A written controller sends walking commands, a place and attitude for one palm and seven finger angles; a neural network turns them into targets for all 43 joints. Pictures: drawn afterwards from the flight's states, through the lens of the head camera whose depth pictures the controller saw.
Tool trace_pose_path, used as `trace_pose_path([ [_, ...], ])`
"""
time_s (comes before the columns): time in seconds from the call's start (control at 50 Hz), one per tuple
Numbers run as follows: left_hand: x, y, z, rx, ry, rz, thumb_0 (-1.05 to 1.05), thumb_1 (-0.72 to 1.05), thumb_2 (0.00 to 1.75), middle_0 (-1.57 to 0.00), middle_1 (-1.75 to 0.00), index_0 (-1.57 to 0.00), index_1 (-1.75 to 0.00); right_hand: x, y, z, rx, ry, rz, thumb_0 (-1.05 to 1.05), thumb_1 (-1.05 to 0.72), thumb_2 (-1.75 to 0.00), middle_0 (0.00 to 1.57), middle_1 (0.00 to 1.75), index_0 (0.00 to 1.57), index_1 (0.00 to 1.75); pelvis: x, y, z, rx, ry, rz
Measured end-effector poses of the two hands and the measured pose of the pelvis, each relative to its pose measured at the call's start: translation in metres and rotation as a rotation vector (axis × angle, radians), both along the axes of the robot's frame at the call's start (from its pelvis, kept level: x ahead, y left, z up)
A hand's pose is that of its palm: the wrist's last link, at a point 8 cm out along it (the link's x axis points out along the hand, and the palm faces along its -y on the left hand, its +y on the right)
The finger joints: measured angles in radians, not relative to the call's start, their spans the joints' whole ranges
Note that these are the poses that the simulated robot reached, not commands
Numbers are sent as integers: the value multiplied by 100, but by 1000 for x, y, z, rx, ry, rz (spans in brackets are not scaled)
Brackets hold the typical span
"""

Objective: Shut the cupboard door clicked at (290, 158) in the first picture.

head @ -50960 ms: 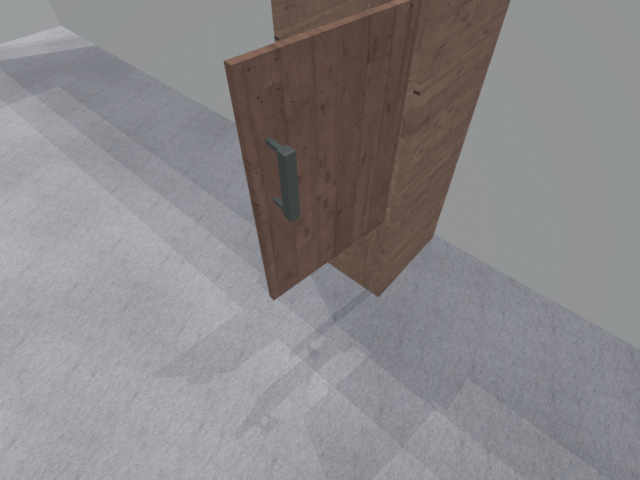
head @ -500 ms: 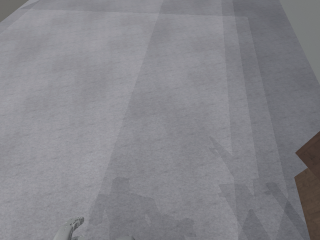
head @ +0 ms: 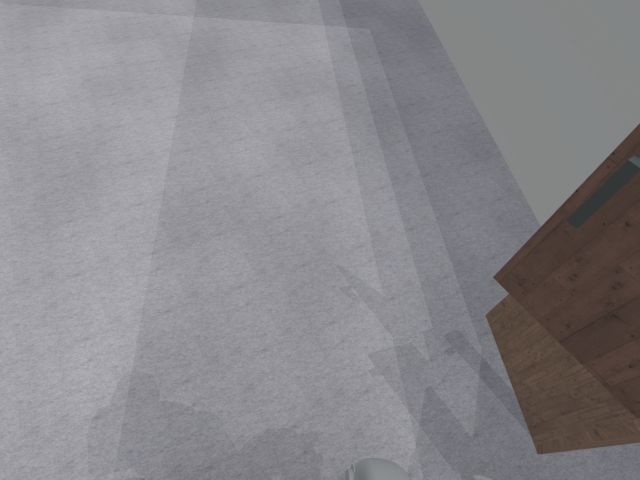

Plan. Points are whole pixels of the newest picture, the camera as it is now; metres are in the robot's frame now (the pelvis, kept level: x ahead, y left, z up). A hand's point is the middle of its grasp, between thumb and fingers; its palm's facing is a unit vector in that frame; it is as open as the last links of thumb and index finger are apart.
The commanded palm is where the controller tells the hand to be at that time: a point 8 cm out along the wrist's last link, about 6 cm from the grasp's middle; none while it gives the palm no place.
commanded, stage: turn to face it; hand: left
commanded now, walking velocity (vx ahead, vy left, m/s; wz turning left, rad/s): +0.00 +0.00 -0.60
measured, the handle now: (609, 190) +0.59 -0.44 +0.04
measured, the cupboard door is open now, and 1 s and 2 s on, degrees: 29 29 29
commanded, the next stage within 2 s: take the last steps up to it in 1.44 s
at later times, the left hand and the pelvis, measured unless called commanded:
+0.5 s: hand (230, 449) +0.17 +0.13 -0.15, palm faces -0.29 -0.92 -0.27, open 7.4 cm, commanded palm none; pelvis +0.01 -0.03 +0.00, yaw -18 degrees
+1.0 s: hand (233, 402) +0.23 +0.13 -0.17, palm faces -0.53 -0.82 -0.22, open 7.4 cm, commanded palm none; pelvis +0.04 +0.00 +0.00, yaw -36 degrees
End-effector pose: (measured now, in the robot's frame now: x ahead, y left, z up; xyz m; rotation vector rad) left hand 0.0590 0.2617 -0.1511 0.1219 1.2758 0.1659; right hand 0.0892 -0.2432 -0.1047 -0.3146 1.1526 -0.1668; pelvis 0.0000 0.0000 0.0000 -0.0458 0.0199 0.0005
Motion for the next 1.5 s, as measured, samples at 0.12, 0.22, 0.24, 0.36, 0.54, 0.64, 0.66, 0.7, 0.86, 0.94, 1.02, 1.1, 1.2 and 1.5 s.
trace_pose_path([
  [0.12, 35, 6, 13, 21, -20, -88, 1, 91, 90, -20, -30, -20, -30, -37, 1, -1, 20, 46, -109, 0, -90, -90, 20, 30, 20, 30, 2, 4, 7, -15, -1, -80],
  [0.22, 74, -14, 20, 38, -57, -194, 1, 91, 90, -20, -30, -20, -30, -77, -12, -14, 48, 92, -224, 0, -90, -90, 20, 30, 21, 30, 4, -4, 3, -4, -7, -150],
  [0.24, 83, -21, 21, 42, -69, -217, 1, 91, 90, -20, -30, -20, -30, -85, -16, -18, 55, 101, -247, 0, -90, -90, 20, 30, 21, 30, 4, -7, 1, 0, -9, -165],
  [0.36, 123, -67, 25, 80, -170, -338, 1, 91, 90, -20, -30, -20, -30, -124, -47, -51, 90, 151, -366, 0, -90, -90, 20, 30, 20, 30, 6, -29, -17, 26, -13, -242],
  [0.54, 114, -91, 29, 66, -96, -405, 1, 90, 90, -21, -30, -20, -30, -104, -61, -31, 86, 66, -420, 1, -91, -90, 20, 30, 20, 30, 8, -34, -2, 49, -7, -329],
  [0.64, 115, -86, 18, 34, -51, -430, 1, 90, 90, -21, -30, -20, -30, -84, -56, -21, 60, 7, -436, 0, -91, -90, 20, 30, 20, 30, 16, -25, -2, 44, 3, -381],
  [0.66, 116, -83, 14, 28, -43, -434, 1, 90, 90, -21, -30, -20, -30, -80, -53, -20, 52, -3, -441, 0, -91, -90, 20, 30, 20, 30, 19, -21, -3, 42, 6, -393],
  [0.7, 121, -75, 6, 18, -27, -439, 1, 90, 90, -21, -30, -20, -30, -73, -47, -17, 33, -27, -451, 0, -91, -90, 20, 30, 20, 30, 25, -14, -7, 36, 9, -416],
  [0.86, 157, -60, 3, 12, 4, -519, 1, 90, 90, -20, -30, -20, -30, -88, -16, -1, 2, -25, -511, 0, -91, -90, 20, 30, 20, 30, 38, 1, 0, 5, -1, -527],
  [0.94, 179, -67, 12, 22, -11, -579, 1, 91, 90, -20, -30, -20, -30, -110, -6, -1, 19, 3, -582, 0, -90, -90, 20, 30, 20, 30, 40, 2, 4, -6, -2, -582],
  [1.02, 200, -90, 18, 35, -38, -657, 1, 91, 90, -20, -30, -20, -30, -143, 1, -10, 48, 34, -671, 0, -90, -90, 20, 30, 20, 30, 39, -3, 3, -3, -10, -639],
  [1.1, 217, -128, 24, 48, -92, -747, 1, 91, 90, -20, -30, -20, -30, -181, 3, -29, 89, 68, -766, 0, -90, -90, 20, 30, 20, 30, 34, -15, -4, 9, -21, -692],
  [1.2, 222, -168, 28, 63, -172, -827, 1, 91, 90, -20, -30, -20, -30, -218, -3, -55, 129, 121, -858, 0, -91, -90, 20, 30, 20, 30, 28, -29, -17, 22, -24, -734],
  [1.5, 207, -180, 4, -17, -45, -866, 1, 90, 90, -21, -30, -20, -30, -183, 0, -24, 75, 28, -913, 0, -91, -90, 20, 30, 20, 30, 50, -28, -6, 22, -14, -831],
])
